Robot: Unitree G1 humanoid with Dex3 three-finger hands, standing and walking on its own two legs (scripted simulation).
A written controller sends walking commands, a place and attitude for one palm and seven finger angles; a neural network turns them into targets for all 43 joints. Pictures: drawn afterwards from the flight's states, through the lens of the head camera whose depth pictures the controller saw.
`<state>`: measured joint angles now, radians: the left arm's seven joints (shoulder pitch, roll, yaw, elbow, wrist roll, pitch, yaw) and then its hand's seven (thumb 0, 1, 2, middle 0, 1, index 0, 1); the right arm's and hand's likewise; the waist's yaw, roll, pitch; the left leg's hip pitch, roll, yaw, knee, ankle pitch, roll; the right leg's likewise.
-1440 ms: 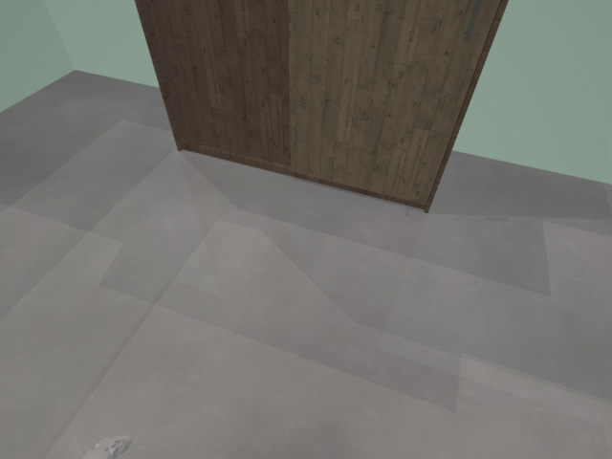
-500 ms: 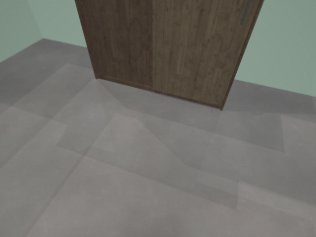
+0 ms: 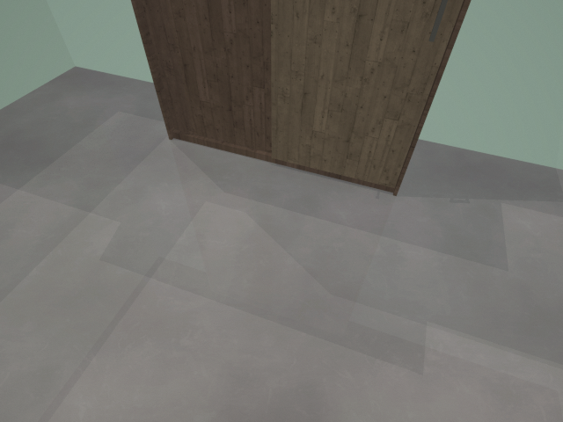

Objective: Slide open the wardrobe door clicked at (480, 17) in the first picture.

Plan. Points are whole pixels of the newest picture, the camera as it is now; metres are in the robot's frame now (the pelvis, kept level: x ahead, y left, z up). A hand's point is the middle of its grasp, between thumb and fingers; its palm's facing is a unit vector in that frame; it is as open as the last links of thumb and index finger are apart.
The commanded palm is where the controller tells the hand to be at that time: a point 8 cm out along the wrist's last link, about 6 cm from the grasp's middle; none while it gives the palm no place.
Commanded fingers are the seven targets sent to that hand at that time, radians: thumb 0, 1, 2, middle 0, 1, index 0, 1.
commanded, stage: look at it before walking up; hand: right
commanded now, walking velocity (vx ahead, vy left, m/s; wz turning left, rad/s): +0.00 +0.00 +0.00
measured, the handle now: (441, 8) +1.32 -0.46 +0.11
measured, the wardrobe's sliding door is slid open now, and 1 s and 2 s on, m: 0.00 0.00 0.00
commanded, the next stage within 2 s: walk to a spot facing it in 0.20 s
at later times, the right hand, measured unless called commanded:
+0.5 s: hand out of the picture +0.05 -0.23 -0.17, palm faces +0.03 +0.97 -0.26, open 7.4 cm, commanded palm none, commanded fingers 0.00 -0.90 -0.90 0.20 0.30 0.20 0.30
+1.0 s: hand (428, 392) +0.23 -0.25 -0.18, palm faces +0.07 +0.99 -0.11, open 7.4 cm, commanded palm none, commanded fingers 0.00 -0.90 -0.90 0.20 0.30 0.20 0.30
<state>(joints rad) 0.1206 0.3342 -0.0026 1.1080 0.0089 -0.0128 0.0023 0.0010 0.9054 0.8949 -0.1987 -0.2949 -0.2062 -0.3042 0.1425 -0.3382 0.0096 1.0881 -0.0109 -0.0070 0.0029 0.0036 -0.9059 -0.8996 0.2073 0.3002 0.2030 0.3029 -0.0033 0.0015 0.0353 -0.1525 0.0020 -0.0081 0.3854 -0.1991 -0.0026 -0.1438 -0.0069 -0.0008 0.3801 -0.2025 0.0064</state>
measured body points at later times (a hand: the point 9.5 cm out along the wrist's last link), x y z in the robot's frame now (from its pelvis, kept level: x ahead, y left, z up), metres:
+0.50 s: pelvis +0.02 +0.00 +0.00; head +0.00 -0.01 +0.45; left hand +0.06 +0.27 -0.15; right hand +0.05 -0.28 -0.15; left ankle +0.01 +0.12 -0.75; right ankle +0.00 -0.12 -0.74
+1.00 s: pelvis +0.18 -0.07 -0.01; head +0.20 -0.10 +0.44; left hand +0.06 +0.11 -0.14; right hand +0.22 -0.30 -0.17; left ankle +0.31 +0.06 -0.68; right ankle +0.05 -0.12 -0.75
